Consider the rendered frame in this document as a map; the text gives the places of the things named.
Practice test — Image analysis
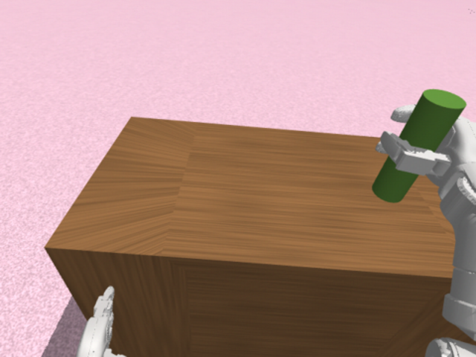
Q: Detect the left robot hand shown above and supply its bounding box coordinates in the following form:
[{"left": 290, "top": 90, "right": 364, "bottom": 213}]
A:
[{"left": 76, "top": 286, "right": 126, "bottom": 357}]

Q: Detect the right robot hand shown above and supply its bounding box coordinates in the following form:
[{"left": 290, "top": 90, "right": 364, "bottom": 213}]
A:
[{"left": 375, "top": 104, "right": 476, "bottom": 187}]

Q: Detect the right robot arm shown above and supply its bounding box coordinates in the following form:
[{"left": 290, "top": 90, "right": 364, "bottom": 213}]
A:
[{"left": 425, "top": 163, "right": 476, "bottom": 357}]

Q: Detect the can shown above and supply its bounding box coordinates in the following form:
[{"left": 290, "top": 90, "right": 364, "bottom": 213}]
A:
[{"left": 372, "top": 89, "right": 466, "bottom": 203}]

